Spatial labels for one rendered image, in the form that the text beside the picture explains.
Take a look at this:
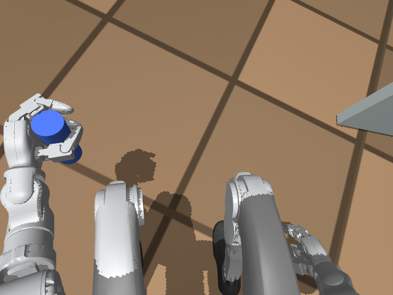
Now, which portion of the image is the right robot arm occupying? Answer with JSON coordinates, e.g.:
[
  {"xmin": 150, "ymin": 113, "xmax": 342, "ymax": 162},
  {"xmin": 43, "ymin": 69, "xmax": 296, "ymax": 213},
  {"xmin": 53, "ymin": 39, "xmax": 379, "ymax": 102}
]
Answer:
[{"xmin": 313, "ymin": 261, "xmax": 360, "ymax": 295}]

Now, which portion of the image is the right robot foot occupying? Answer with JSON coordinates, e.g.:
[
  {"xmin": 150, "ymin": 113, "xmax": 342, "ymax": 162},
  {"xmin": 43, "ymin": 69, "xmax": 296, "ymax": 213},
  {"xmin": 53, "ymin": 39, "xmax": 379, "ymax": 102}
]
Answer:
[{"xmin": 212, "ymin": 221, "xmax": 241, "ymax": 295}]

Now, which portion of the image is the right robot hand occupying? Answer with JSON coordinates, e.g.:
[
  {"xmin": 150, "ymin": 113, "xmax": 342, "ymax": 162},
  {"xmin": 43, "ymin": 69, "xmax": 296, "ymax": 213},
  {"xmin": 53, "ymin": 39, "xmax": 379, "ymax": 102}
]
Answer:
[{"xmin": 283, "ymin": 224, "xmax": 332, "ymax": 277}]

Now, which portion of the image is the can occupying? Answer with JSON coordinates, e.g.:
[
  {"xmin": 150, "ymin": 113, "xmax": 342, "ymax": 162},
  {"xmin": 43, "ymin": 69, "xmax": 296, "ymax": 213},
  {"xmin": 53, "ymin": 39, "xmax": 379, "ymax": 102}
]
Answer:
[{"xmin": 31, "ymin": 110, "xmax": 82, "ymax": 164}]

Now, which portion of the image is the left robot arm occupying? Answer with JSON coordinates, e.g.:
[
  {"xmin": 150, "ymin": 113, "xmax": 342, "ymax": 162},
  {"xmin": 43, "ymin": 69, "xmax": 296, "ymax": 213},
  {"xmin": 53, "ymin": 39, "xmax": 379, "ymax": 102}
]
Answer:
[{"xmin": 0, "ymin": 166, "xmax": 66, "ymax": 295}]

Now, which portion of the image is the left robot hand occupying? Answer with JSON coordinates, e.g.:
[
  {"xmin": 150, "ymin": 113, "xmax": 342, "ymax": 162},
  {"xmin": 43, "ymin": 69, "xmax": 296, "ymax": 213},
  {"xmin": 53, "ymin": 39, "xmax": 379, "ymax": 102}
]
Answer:
[{"xmin": 4, "ymin": 93, "xmax": 84, "ymax": 169}]

